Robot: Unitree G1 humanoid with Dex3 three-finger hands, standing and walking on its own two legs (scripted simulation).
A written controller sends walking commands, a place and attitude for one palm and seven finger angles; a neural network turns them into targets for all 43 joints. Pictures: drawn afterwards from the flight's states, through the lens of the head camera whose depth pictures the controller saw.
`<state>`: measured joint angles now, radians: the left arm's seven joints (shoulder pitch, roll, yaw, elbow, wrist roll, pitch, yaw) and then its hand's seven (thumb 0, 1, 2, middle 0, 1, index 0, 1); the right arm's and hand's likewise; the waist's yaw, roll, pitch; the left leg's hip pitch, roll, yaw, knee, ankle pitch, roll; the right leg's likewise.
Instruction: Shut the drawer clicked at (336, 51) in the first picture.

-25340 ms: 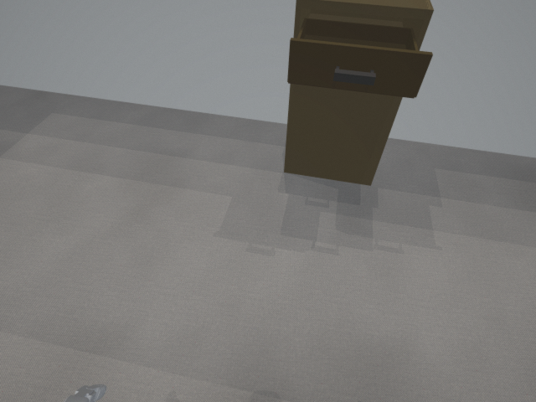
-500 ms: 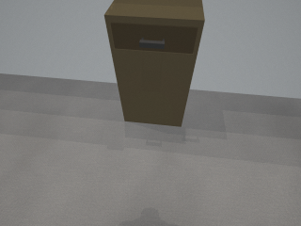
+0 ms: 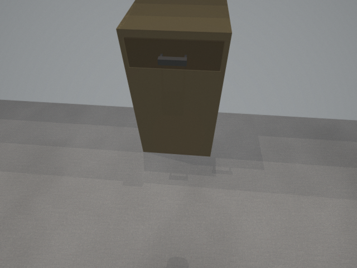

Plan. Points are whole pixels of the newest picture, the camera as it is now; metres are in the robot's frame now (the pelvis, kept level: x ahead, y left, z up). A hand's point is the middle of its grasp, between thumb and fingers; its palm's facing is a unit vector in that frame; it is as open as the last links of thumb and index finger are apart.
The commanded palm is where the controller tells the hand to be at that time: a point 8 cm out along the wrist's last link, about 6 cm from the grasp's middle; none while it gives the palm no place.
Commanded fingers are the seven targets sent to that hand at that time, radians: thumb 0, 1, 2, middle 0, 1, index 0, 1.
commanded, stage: look to check the result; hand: left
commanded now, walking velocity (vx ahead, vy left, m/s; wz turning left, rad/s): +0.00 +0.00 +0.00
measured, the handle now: (172, 58) +0.93 +0.07 -0.02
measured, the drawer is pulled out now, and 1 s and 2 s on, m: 0.00 0.00 0.00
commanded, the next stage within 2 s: stand and wait in 0.58 s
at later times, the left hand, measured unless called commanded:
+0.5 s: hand out of the picture +0.10 +0.23 -0.15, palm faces -0.02 -0.94 -0.33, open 7.4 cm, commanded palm none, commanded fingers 0.00 0.90 0.90 -0.20 -0.30 -0.20 -0.30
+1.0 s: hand out of the picture +0.12 +0.23 -0.15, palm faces -0.03 -0.94 -0.34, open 7.4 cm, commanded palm none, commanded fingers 0.00 0.90 0.90 -0.20 -0.30 -0.20 -0.30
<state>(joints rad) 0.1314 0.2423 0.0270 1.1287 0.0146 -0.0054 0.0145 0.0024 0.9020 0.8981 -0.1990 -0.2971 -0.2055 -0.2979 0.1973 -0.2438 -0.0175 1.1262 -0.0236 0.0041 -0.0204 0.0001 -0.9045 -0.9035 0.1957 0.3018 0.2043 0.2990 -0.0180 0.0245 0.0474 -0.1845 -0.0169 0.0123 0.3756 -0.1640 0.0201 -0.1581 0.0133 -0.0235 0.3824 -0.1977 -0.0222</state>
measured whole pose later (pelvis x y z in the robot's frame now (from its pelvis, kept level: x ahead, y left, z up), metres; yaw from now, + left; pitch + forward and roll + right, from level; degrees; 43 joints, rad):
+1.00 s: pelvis +0.04 -0.01 +0.00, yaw -1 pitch -1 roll +0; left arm 0.09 0.31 0.02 1.13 0.01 -0.01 0.01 0.00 0.90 0.90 -0.20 -0.30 -0.21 -0.30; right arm 0.12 -0.32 -0.01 1.13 -0.02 0.00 -0.02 0.00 -0.90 -0.90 0.20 0.30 0.21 0.30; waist -0.02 0.01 0.06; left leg -0.11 0.00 0.02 0.31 -0.18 0.00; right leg -0.08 0.03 -0.01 0.31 -0.21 -0.03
